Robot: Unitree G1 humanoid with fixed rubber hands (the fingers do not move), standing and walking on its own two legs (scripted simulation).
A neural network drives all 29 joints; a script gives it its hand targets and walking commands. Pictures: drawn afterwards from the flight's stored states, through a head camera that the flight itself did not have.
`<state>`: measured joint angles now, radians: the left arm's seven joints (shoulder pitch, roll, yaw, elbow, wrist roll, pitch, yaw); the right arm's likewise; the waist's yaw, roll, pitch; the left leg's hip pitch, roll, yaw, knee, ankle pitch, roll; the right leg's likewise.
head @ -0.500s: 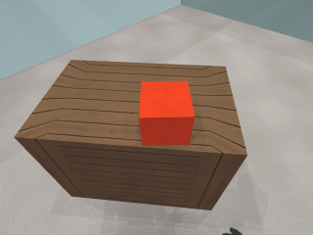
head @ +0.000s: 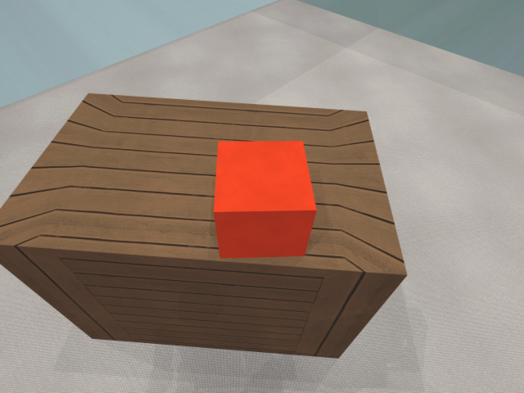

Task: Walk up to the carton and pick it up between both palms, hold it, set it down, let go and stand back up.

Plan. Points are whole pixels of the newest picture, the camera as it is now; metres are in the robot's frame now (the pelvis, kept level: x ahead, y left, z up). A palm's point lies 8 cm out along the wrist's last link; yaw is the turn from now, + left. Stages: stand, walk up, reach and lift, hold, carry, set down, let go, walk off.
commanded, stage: walk up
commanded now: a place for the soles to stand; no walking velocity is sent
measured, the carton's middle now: (261, 199) +0.49 +0.00 -0.03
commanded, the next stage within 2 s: none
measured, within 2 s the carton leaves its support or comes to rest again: neither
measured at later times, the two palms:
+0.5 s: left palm out of the picture +0.13 +0.20 -0.09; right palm (399, 358) +0.20 -0.22 -0.11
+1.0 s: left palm out of the picture +0.09 +0.23 -0.10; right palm out of the picture +0.10 -0.20 -0.11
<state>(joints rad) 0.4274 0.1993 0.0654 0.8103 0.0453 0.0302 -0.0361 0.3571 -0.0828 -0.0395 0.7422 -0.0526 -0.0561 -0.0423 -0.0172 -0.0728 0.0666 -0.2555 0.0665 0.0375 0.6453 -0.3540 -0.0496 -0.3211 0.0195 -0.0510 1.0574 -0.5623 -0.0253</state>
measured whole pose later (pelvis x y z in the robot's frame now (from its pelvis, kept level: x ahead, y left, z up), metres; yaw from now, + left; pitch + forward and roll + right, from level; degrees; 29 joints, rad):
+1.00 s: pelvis +0.01 +0.01 +0.01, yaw -3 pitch -2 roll +1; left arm 0.28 0.11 0.04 0.81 0.02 -0.02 0.00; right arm 0.20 -0.14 -0.03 0.82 -0.01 0.00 0.00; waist 0.01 0.02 0.05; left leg -0.22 0.03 0.20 0.51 -0.26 0.04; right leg -0.26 0.01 0.04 0.55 -0.26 -0.01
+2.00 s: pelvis +0.02 +0.06 +0.00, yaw -10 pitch -1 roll +2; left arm 0.28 0.09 0.00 0.80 0.03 0.00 0.06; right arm 0.28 -0.21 -0.04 0.79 -0.01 0.06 0.01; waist -0.02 0.05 0.07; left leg -0.21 0.00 0.34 0.57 -0.35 0.11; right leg -0.33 0.00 0.19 0.67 -0.31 0.06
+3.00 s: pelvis +0.01 +0.02 +0.01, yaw -3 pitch +0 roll +0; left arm 0.01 0.15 -0.02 0.71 0.03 0.21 -0.02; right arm 0.08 -0.04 -0.08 0.89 -0.03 -0.14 -0.05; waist -0.01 0.03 -0.01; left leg -0.28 0.03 0.16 0.55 -0.28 0.04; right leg -0.31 0.02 0.01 0.55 -0.24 -0.01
